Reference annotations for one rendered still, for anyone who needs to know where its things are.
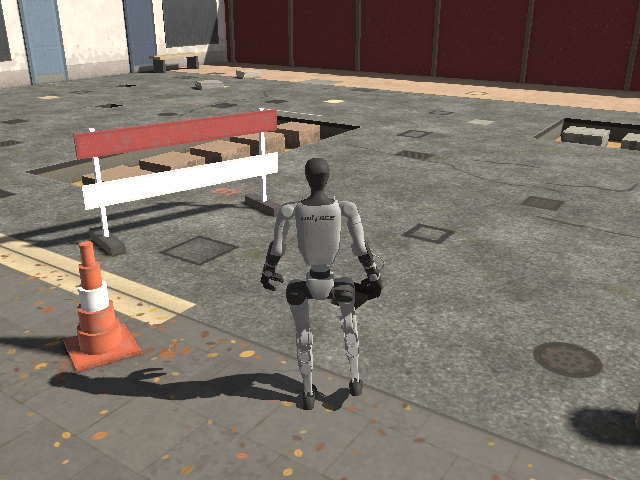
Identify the left robot upper arm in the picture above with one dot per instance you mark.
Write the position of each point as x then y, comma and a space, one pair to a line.
286, 212

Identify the right robot upper arm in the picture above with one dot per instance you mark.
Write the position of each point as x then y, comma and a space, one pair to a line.
349, 210

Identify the right robot hand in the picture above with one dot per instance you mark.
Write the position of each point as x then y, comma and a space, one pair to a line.
373, 284

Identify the robot left shin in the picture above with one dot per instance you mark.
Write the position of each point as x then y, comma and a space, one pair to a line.
305, 363

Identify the robot right foot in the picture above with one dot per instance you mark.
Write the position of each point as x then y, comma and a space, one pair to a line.
355, 387

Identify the robot left forearm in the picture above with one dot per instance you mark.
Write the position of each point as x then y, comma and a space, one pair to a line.
270, 263

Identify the robot right forearm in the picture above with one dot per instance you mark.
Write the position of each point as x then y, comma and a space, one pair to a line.
369, 265

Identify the left robot hand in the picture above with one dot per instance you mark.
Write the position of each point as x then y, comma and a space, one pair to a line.
275, 277

